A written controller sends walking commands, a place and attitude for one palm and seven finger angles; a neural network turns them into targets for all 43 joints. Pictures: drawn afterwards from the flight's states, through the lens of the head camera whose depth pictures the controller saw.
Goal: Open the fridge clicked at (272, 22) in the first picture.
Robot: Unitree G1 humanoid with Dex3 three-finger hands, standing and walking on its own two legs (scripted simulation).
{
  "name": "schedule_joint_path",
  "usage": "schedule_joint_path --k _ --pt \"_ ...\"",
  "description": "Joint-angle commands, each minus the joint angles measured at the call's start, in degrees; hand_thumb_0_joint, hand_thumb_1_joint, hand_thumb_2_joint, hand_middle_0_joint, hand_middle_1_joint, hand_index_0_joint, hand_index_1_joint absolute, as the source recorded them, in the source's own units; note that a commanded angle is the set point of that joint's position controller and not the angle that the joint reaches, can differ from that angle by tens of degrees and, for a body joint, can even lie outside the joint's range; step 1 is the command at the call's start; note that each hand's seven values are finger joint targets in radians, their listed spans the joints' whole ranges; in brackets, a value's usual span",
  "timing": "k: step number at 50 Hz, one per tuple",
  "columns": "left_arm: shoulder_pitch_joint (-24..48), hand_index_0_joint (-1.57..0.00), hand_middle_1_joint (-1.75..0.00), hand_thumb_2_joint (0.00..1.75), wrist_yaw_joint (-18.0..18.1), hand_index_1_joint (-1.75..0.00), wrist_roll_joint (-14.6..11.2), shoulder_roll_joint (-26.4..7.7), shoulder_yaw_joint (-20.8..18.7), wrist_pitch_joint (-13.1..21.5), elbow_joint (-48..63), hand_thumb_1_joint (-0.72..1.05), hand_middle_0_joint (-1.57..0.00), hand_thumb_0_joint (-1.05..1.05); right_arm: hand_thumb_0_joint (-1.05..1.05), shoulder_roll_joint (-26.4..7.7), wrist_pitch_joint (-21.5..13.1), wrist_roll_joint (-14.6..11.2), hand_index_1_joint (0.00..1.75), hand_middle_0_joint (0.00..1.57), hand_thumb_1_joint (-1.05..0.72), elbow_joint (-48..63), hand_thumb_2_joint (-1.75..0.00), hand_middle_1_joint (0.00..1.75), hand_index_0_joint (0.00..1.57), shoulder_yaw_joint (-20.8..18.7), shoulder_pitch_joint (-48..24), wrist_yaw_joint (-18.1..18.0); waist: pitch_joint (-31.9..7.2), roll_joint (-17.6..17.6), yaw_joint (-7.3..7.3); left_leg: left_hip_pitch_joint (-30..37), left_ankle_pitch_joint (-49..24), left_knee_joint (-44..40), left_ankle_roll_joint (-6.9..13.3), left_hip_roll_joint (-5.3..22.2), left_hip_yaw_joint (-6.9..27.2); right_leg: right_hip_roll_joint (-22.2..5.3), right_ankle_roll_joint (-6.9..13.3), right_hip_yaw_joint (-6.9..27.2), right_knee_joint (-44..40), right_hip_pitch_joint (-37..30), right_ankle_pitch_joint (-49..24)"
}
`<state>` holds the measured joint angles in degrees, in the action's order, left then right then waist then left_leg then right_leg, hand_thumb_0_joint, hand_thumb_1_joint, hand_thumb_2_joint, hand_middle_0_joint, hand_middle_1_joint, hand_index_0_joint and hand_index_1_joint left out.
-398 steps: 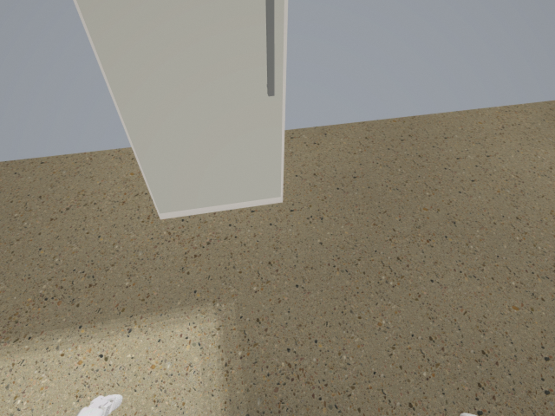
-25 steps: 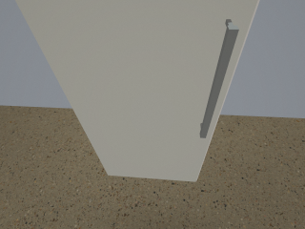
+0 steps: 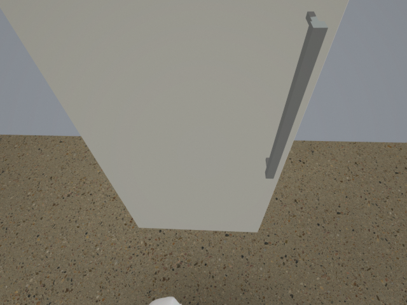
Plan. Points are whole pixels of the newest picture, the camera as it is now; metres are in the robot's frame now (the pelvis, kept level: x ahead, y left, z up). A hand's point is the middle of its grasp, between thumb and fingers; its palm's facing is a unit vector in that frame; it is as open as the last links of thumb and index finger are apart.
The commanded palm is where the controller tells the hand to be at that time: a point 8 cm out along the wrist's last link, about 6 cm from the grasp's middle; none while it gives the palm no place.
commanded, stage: come to a stop and stand still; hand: right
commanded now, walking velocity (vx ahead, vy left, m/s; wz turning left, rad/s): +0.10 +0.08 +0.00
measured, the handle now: (284, 116) +0.48 -0.14 +0.10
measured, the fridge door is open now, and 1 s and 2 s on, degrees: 0 0 0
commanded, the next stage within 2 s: look again from close up in 1.16 s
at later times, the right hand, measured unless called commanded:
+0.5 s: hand out of the picture -0.04 -0.14 -0.16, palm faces +0.00 +0.99 -0.16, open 7.4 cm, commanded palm none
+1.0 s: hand out of the picture +0.01 -0.17 -0.16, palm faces -0.03 +0.98 -0.20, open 7.3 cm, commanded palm none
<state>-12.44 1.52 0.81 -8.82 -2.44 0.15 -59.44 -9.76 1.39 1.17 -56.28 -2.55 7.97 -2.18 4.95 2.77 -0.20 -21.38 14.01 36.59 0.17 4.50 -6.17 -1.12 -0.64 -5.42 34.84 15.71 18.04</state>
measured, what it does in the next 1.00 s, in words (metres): steps on the spot: left foot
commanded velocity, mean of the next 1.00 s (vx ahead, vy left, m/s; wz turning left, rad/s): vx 0.02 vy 0.02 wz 0.00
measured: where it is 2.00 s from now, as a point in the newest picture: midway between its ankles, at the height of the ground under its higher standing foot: outside the picture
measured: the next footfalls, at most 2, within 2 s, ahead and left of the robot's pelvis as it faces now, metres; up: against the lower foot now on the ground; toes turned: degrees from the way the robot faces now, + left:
left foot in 0.28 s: +0.01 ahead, +0.12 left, +0.00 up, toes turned +4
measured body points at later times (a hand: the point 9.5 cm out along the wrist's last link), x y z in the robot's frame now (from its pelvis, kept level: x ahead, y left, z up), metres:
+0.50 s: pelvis -0.02 +0.02 +0.01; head -0.01 +0.02 +0.46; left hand +0.00 +0.25 -0.14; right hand -0.04 -0.19 -0.15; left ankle -0.03 +0.12 -0.72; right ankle +0.01 -0.10 -0.72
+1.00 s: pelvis -0.01 +0.00 +0.02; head +0.00 +0.00 +0.47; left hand -0.03 +0.22 -0.15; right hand +0.01 -0.22 -0.14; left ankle -0.03 +0.12 -0.72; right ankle +0.01 -0.10 -0.72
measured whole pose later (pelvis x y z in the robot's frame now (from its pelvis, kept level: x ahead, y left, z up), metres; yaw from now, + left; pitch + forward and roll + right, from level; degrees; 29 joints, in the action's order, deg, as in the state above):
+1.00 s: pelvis -0.01 +0.00 +0.02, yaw +2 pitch -1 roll +0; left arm -17.7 0.7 1.1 -7.6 0.9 0.9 -63.4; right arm -9.5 -0.9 0.6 -61.0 0.7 15.8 -2.0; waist 1.8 0.4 -0.2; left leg -10.6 16.6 28.2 0.5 0.7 -1.9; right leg -1.6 0.8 -6.4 27.4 12.9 13.4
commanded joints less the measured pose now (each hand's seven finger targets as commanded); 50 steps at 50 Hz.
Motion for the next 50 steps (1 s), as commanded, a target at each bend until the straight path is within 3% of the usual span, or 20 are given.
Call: schedule_joint_path --k 1,2,4,6,7,10,12,14,15,17,19,20,21,22,23,26,31,38,42,50 --pt "-5.84 -0.2 -0.3 0.9 0.26 -0.3 1.15 -7.79 -0.74 0.32 2.81 0.9 -0.2 0.0 0.0 -3.56 0.96 -0.15 0.3 0.2 -0.9 4.18 -0.9 0.3 0.2 -1.12 2.21 -0.04 -0.47 -16.35 -0.62 -1.42 15.35 12.68 0.07 -1.63 5.28 -18.42 10.2 21.35 -24.63 5.87 -3.44" --pt "-2.54 -0.2 -0.3 0.9 0.39 -0.3 1.13 -6.68 -0.42 0.91 3.67 0.9 -0.2 0.0 0.0 -3.39 0.96 0.42 0.3 0.2 -0.9 3.38 -0.9 0.3 0.2 -1.18 3.81 0.07 -0.61 -14.73 1.1 0.35 13.75 15.22 0.32 -1.02 6.52 -17.19 10.58 19.56 -25.29 7.59 -1.24" --pt "0.08 -0.2 -0.3 0.9 0.58 -0.3 1.08 -7.09 -0.13 1.29 3.97 0.9 -0.2 0.0 0.0 -3.23 0.59 0.78 0.3 0.2 -0.9 1.07 -0.9 0.3 0.2 -0.95 6.07 0.84 -0.45 -10.83 1.93 0.01 8.84 15.38 0.08 -1.25 7.18 -13.91 9.2 14.96 -23.95 5.17 1.22" --pt "-1.16 -0.2 -0.3 0.9 0.46 -0.3 1.09 -6.8 -0.15 1.2 3.54 0.9 -0.2 0.0 0.0 -1.35 0.19 0.62 0.3 0.2 -0.9 0.09 -0.9 0.3 0.2 -0.12 7.4 1.22 -0.61 -9.52 1.2 -0.88 8.17 11.23 -0.58 -1.34 5.52 -12.9 8.88 12.57 -23.34 0.43 0.42" --pt "-2.26 -0.2 -0.3 0.9 0.55 -0.3 1.09 -6.35 -0.26 1.23 3.26 0.9 -0.2 0.0 0.0 -1.11 -0.26 0.67 0.3 0.2 -0.9 -0.05 -0.9 0.3 0.2 0.21 7.02 1.31 -0.49 -7.52 0.47 -1.4 9.07 7.6 -0.8 -1.38 4.94 -13.27 9.14 12.22 -22.25 -2.64 -4.12" --pt "-4.68 -0.2 -0.3 0.9 0.53 -0.3 1.13 -7.69 -0.51 0.92 2.15 0.9 -0.2 0.0 0.0 -0.74 -0.96 0.17 0.3 0.2 -0.9 -0.45 -0.9 0.3 0.2 0.72 7.24 1.2 -2.48 -8.24 -0.86 1.66 11.0 -2.88 -1.11 -1.73 3.94 -13.8 9.19 12.15 -19.02 -7.76 -11.13" --pt "-4.11 -0.2 -0.3 0.9 0.41 -0.3 0.51 -7.39 -0.26 0.94 1.69 0.9 -0.2 0.0 0.0 -1.66 -1.85 0.12 0.3 0.2 -0.9 -1.89 -0.9 0.3 0.2 0.89 10.5 0.99 -4.2 -6.37 0.5 8.0 -0.23 -15.23 -1.08 -1.54 4.84 -10.82 6.5 9.07 -13.18 -7.78 -17.9" --pt "-3.39 -0.2 -0.3 0.9 0.15 -0.3 -0.28 -4.99 0.48 1.23 1.68 0.9 -0.2 0.0 0.0 -4.69 -2.79 0.08 0.3 0.2 -0.9 -3.52 -0.9 0.3 0.2 0.8 13.03 0.51 -5.76 1.54 0.15 12.87 -13.75 -16.52 0.97 3.58 11.04 -6.04 2.36 4.12 -9.58 -4.78 -14.3" --pt "-3.64 -0.2 -0.3 0.9 -0.04 -0.3 -0.31 -4.55 0.81 1.38 1.6 0.9 -0.2 0.0 0.0 -5.45 -2.91 -0.06 0.3 0.2 -0.9 -3.82 -0.9 0.3 0.2 1.06 12.97 0.51 -5.85 1.76 -0.17 12.61 -17.32 -15.74 1.82 5.33 10.93 -4.83 1.76 3.15 -10.6 -5.02 -10.98" --pt "-3.5 -0.2 -0.3 0.9 0.04 -0.3 -0.02 -4.5 0.67 0.95 0.13 0.9 -0.2 0.0 0.0 -4.53 -3.34 -0.15 0.3 0.2 -0.9 -4.48 -0.9 0.3 0.2 1.35 11.98 0.52 -5.9 6.31 -0.67 10.61 -15.43 -16.19 2.22 3.66 10.37 -4.78 1.17 2.85 -10.63 -7.42 -9.63" --pt "-3.64 -0.2 -0.3 0.9 0.03 -0.3 -0.07 -4.42 1.17 0.8 -1.2 0.9 -0.2 0.0 0.0 -4.36 -3.15 -0.35 0.3 0.2 -0.9 -4.91 -0.9 0.3 0.2 1.68 11.83 0.46 -3.31 2.55 -0.58 7.9 -11.46 -17.29 2.2 3.5 10.09 -5.03 1.02 2.91 -11.88 -8.06 -9.6" --pt "0.25 -0.2 -0.3 0.9 -0.25 -0.3 -0.23 -7.89 0.52 1.37 2.36 0.9 -0.2 0.0 0.0 -4.76 -3.9 0.62 0.3 0.2 -0.9 -6.57 -0.9 0.3 0.2 1.61 17.76 -2.08 -1.12 2.2 1.67 7.06 -30.34 -16.53 -0.16 4.82 14.96 -5.97 0.29 2.51 -0.93 -4.65 -11.06" --pt "-3.42 -0.2 -0.3 0.9 -0.73 -0.3 -0.31 -4.36 1.09 0.61 3.24 0.9 -0.2 0.0 0.0 -7.44 -4.42 0.0 0.3 0.2 -0.9 -3.42 -0.9 0.3 0.2 1.79 12.87 -1.65 -4.94 -0.6 -2.24 7.8 -14.79 -17.82 2.53 7.0 15.05 -3.73 0.64 3.17 -2.64 -3.17 1.07" --pt "-2.98 -0.2 -0.3 0.9 -1.06 -0.3 0.36 -3.59 1.45 0.74 2.12 0.9 -0.2 0.0 0.0 -7.96 -5.08 -0.07 0.3 0.2 -0.9 -3.02 -0.9 0.3 0.2 1.45 11.69 -1.06 -4.75 -6.95 -1.42 6.92 -15.85 -17.17 4.1 7.37 15.29 -2.84 0.42 2.84 -4.77 -4.95 -1.26" --pt "-4.2 -0.2 -0.3 0.9 -0.89 -0.3 0.18 -3.79 1.38 0.73 2.07 0.9 -0.2 0.0 0.0 -7.33 -4.96 -0.26 0.3 0.2 -0.9 -3.19 -0.9 0.3 0.2 1.7 11.45 -0.88 -3.95 -6.26 -2.19 5.21 -7.99 -16.71 4.46 5.28 13.7 -3.54 0.68 3.24 -5.98 -5.62 -3.04" --pt "-6.12 -0.2 -0.3 0.9 -0.72 -0.3 0.16 -4.76 1.54 0.83 2.0 0.9 -0.2 0.0 0.0 -5.34 -4.15 -0.3 0.3 0.2 -0.9 -2.95 -0.9 0.3 0.2 2.19 11.97 -0.6 -0.6 -4.22 -1.62 3.24 5.34 -16.41 3.84 1.77 11.78 -4.59 1.59 4.84 -8.52 -2.54 -2.68" --pt "-7.4 -0.2 -0.3 0.9 -0.62 -0.3 0.31 -5.01 1.9 0.88 1.7 0.9 -0.2 0.0 0.0 -4.45 -3.34 -0.38 0.3 0.2 -0.9 -2.9 -0.9 0.3 0.2 2.42 12.44 -0.26 2.67 -0.69 -0.64 2.59 10.69 -16.53 3.2 0.51 10.94 -4.44 2.05 5.54 -11.79 0.22 0.42" --pt "-8.31 -0.2 -0.3 0.9 -0.41 -0.3 0.25 -4.79 2.25 1.56 0.01 0.9 -0.2 0.0 0.0 -4.82 -3.23 -0.55 0.3 0.2 -0.9 -2.54 -0.9 0.3 0.2 2.28 12.59 -0.18 -0.19 -2.66 0.35 6.68 3.23 -14.84 2.72 0.59 10.03 -4.88 2.35 5.64 -12.96 -0.68 -4.57" --pt "-8.18 -0.2 -0.3 0.9 -0.29 -0.3 0.14 -4.52 2.21 1.69 -0.79 0.9 -0.2 0.0 0.0 -4.99 -3.18 -0.52 0.3 0.2 -0.9 -2.5 -0.9 0.3 0.2 2.26 12.18 -0.15 -0.9 -1.53 0.46 7.64 -0.02 -14.56 2.56 0.73 9.7 -5.23 2.46 5.42 -13.09 -1.53 -6.5" --pt "-7.17 -0.2 -0.3 0.9 -0.04 -0.3 0.02 -5.22 1.94 1.94 -1.79 0.9 -0.2 0.0 0.0 -5.48 -3.05 -0.52 0.3 0.2 -0.9 -3.18 -0.9 0.3 0.2 2.03 11.45 -0.15 -2.67 -3.86 0.39 8.69 -5.54 -13.48 2.18 0.87 9.46 -5.78 2.54 5.21 -13.12 -4.23 -11.16"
